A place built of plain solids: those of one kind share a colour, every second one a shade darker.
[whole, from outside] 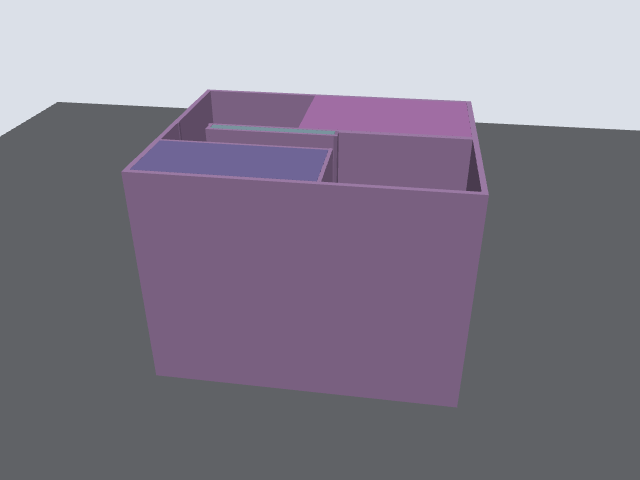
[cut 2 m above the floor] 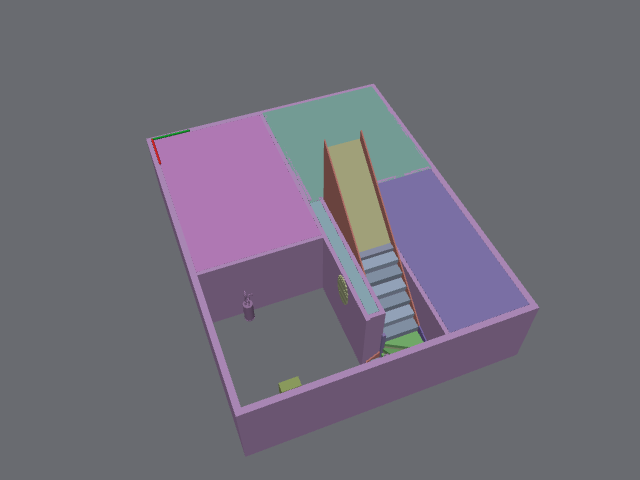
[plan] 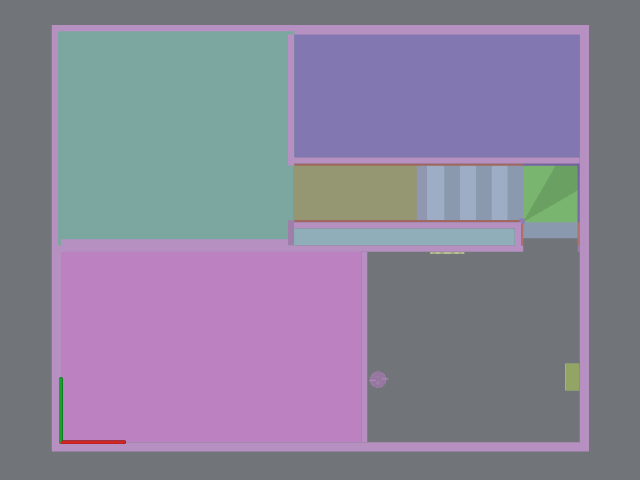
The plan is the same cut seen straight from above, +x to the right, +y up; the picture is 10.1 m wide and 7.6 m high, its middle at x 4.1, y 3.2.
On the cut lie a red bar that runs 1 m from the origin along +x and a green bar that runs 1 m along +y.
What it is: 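A lodging house's back stair, a dwelling of no particular year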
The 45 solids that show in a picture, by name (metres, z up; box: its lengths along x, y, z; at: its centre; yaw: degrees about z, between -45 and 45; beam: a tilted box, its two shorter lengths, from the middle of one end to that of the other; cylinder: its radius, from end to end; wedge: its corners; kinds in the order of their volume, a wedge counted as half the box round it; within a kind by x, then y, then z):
{
 "beside_lower_1": {"box": [4.75, 3.01, 6.41], "at": [2.38, 1.51, 3.15]},
 "behind_box_1": {"box": [4.52, 1.95, 6.41], "at": [5.95, 5.48, 3.15]},
 "upper_1": {"box": [3.74, 3.39, 3.82], "at": [1.82, 4.81, 1.86]},
 "wall_1": {"box": [0.15, 6.75, 6.41], "at": [-0.07, 3.23, 3.15]},
 "wall_2": {"box": [3.59, 0.1, 6.41], "at": [1.8, 3.16, 3.15]},
 "wall_3": {"box": [0.1, 0.4, 6.41], "at": [3.64, 3.32, 3.15]},
 "wall_4": {"box": [0.1, 2.08, 6.41], "at": [3.64, 5.42, 3.15]},
 "wall_5": {"box": [7.32, 0.1, 6.41], "at": [3.66, 3.06, 3.15]},
 "wall_6": {"box": [8.51, 0.15, 6.41], "at": [4.11, -0.07, 3.15]},
 "wall_7": {"box": [8.51, 0.15, 6.41], "at": [4.11, 6.53, 3.15]},
 "wall_8": {"box": [0.1, 3.01, 2.76], "at": [4.8, 1.51, 1.33]},
 "wall_9": {"box": [3.69, 0.1, 6.41], "at": [5.44, 3.43, 3.15]},
 "wall_10": {"box": [4.62, 0.1, 6.41], "at": [5.9, 4.46, 3.15]},
 "wall_11": {"box": [0.1, 0.47, 6.41], "at": [7.24, 3.25, 3.15]},
 "wall_12": {"box": [0.032, 0.1, 6.41], "at": [8.19, 3.06, 3.15]},
 "wall_13": {"box": [0.15, 6.75, 6.41], "at": [8.29, 3.23, 3.15]},
 "beside_box_1": {"box": [3.49, 0.27, 6.41], "at": [5.44, 3.25, 3.15]},
 "carriage_1": {"wedge": [[3.67, 3.51, -0.05], [3.67, 3.51, 3.65], [3.67, 4.38, -0.05], [3.67, 4.38, 3.65], [7.33, 3.51, -0.05], [7.33, 3.51, 0.75], [7.33, 4.38, -0.05], [7.33, 4.38, 0.75]]},
 "string_1": {"wedge": [[3.69, 3.48, -0.05], [3.69, 3.48, 3.91], [3.69, 3.52, -0.05], [3.69, 3.52, 3.91], [7.27, 3.48, -0.05], [7.27, 3.48, 1.08], [7.27, 3.52, -0.05], [7.27, 3.52, 1.08]]},
 "string_2": {"wedge": [[3.69, 4.38, -0.05], [3.69, 4.38, 3.91], [3.69, 4.41, -0.05], [3.69, 4.41, 3.91], [7.32, 4.38, -0.05], [7.32, 4.38, 1.04], [7.32, 4.41, -0.05], [7.32, 4.41, 1.04]]},
 "string_3": {"wedge": [[7.29, 3.12, -0.05], [7.29, 3.12, 0.16], [7.29, 3.47, -0.05], [7.29, 3.47, 0.43], [7.32, 3.12, -0.05], [7.32, 3.12, 0.16], [7.32, 3.47, -0.05], [7.32, 3.47, 0.43]]},
 "string_4": {"wedge": [[8.18, 3.12, -0.05], [8.18, 3.12, 0.16], [8.18, 3.48, -0.05], [8.18, 3.48, 0.44], [8.21, 3.12, -0.05], [8.21, 3.12, 0.16], [8.21, 3.48, -0.05], [8.21, 3.48, 0.44]]},
 "riser_1": {"wedge": [[5.51, 3.5, 2.07], [5.51, 3.5, 2.1], [5.51, 4.39, 2.07], [5.51, 4.39, 2.1], [5.79, 3.5, 1.96], [5.79, 3.5, 2.09], [5.79, 4.39, 1.96], [5.79, 4.39, 2.09]]},
 "riser_2": {"wedge": [[5.76, 3.5, 1.87], [5.76, 3.5, 1.9], [5.76, 4.39, 1.87], [5.76, 4.39, 1.9], [6.05, 3.5, 1.76], [6.05, 3.5, 1.89], [6.05, 4.39, 1.76], [6.05, 4.39, 1.89]]},
 "riser_3": {"wedge": [[6.02, 3.5, 1.67], [6.02, 3.5, 1.7], [6.02, 4.39, 1.67], [6.02, 4.39, 1.7], [6.3, 3.5, 1.56], [6.3, 3.5, 1.7], [6.3, 4.39, 1.56], [6.3, 4.39, 1.7]]},
 "riser_4": {"wedge": [[6.27, 3.5, 1.47], [6.27, 3.5, 1.5], [6.27, 4.39, 1.47], [6.27, 4.39, 1.5], [6.55, 3.5, 1.36], [6.55, 3.5, 1.5], [6.55, 4.39, 1.36], [6.55, 4.39, 1.5]]},
 "riser_5": {"wedge": [[6.77, 3.5, 1.07], [6.77, 3.5, 1.1], [6.77, 4.39, 1.07], [6.77, 4.39, 1.1], [7.05, 3.5, 0.96], [7.05, 3.5, 1.1], [7.05, 4.39, 0.96], [7.05, 4.39, 1.1]]},
 "riser_6": {"wedge": [[7.02, 3.5, 0.87], [7.02, 3.5, 0.9], [7.02, 4.39, 0.87], [7.02, 4.39, 0.9], [7.3, 3.5, 0.74], [7.3, 3.5, 0.9], [7.3, 4.39, 0.74], [7.3, 4.39, 0.9]]},
 "winder_1": {"wedge": [[7.27, 4.39, 0.69], [7.27, 4.39, 0.79], [7.3, 3.47, 0.69], [7.3, 3.47, 0.79], [7.31, 3.47, 0.69], [7.31, 3.47, 0.79], [7.84, 4.39, 0.69], [7.84, 4.39, 0.79]]},
 "winder_2": {"wedge": [[7.28, 3.47, 0.49], [7.28, 3.47, 0.59], [7.76, 4.39, 0.49], [7.76, 4.39, 0.59], [8.19, 3.99, 0.49], [8.19, 3.99, 0.59], [8.19, 4.39, 0.49], [8.19, 4.39, 0.59]]},
 "winder_3": {"wedge": [[7.28, 3.48, 0.3], [7.28, 3.48, 0.4], [7.28, 3.49, 0.3], [7.28, 3.49, 0.4], [8.19, 3.48, 0.3], [8.19, 3.48, 0.4], [8.19, 4.06, 0.3], [8.19, 4.06, 0.4]]},
 "tread_1": {"wedge": [[5.76, 3.5, 1.89], [5.76, 3.5, 1.99], [5.76, 4.39, 1.89], [5.76, 4.39, 1.99], [6.07, 3.5, 1.89], [6.07, 3.5, 1.99], [6.07, 4.39, 1.89], [6.07, 4.39, 1.99]]},
 "tread_2": {"wedge": [[6.02, 3.5, 1.69], [6.02, 3.5, 1.79], [6.02, 4.39, 1.69], [6.02, 4.39, 1.79], [6.32, 3.5, 1.69], [6.32, 3.5, 1.79], [6.32, 4.39, 1.69], [6.32, 4.39, 1.79]]},
 "tread_3": {"wedge": [[6.27, 3.5, 1.49], [6.27, 3.5, 1.59], [6.27, 4.39, 1.49], [6.27, 4.39, 1.59], [6.57, 3.5, 1.49], [6.57, 3.5, 1.59], [6.57, 4.39, 1.49], [6.57, 4.39, 1.59]]},
 "tread_4": {"wedge": [[6.52, 3.5, 1.29], [6.52, 3.5, 1.39], [6.52, 4.39, 1.29], [6.52, 4.39, 1.39], [6.82, 3.5, 1.29], [6.82, 3.5, 1.39], [6.82, 4.39, 1.29], [6.82, 4.39, 1.39]]},
 "tread_5": {"wedge": [[6.77, 3.5, 1.09], [6.77, 3.5, 1.19], [6.77, 4.39, 1.09], [6.77, 4.39, 1.19], [7.07, 3.5, 1.09], [7.07, 3.5, 1.19], [7.07, 4.39, 1.09], [7.07, 4.39, 1.19]]},
 "tread_6": {"wedge": [[7.02, 3.5, 0.89], [7.02, 3.5, 0.99], [7.02, 4.39, 0.89], [7.02, 4.39, 0.99], [7.32, 3.5, 0.89], [7.32, 3.5, 0.99], [7.32, 4.39, 0.89], [7.32, 4.39, 0.99]]},
 "tread_7": {"wedge": [[7.31, 3.23, 0.1], [7.31, 3.23, 0.2], [7.31, 3.53, 0.1], [7.31, 3.53, 0.2], [8.19, 3.23, 0.1], [8.19, 3.23, 0.2], [8.19, 3.53, 0.1], [8.19, 3.53, 0.2]]},
 "longcase_clock_1": {"box": [0.23, 0.43, 0.14], "at": [8.09, 1.03, 0.02]},
 "longcase_clock_2": {"box": [0.22, 0.42, 0.52], "at": [8.1, 1.03, 1.77]},
 "string_turn_1": {"wedge": [[7.32, 4.38, -0.05], [7.32, 4.38, 1.04], [7.32, 4.41, -0.05], [7.32, 4.41, 1.04], [8.18, 4.38, -0.05], [8.18, 4.38, 0.77], [8.21, 4.41, -0.05], [8.21, 4.41, 0.77]]},
 "string_turn_2": {"wedge": [[8.18, 3.48, -0.05], [8.18, 3.48, 0.44], [8.18, 4.38, -0.05], [8.18, 4.38, 0.77], [8.21, 3.48, -0.05], [8.21, 3.48, 0.44], [8.21, 4.41, -0.05], [8.21, 4.41, 0.77]]},
 "stick_bin_1": {"cylinder": 0.12, "from": [5.02, 0.99, 0.02], "to": [5.02, 0.99, 0.58]},
 "newel_turn_1": {"box": [0.09, 0.09, 1.2], "at": [7.3, 3.5, 0.55]},
 "wall_mirror_1": {"box": [0.55, 0.034, 0.12], "at": [6.12, 3.0, 1.56]}
}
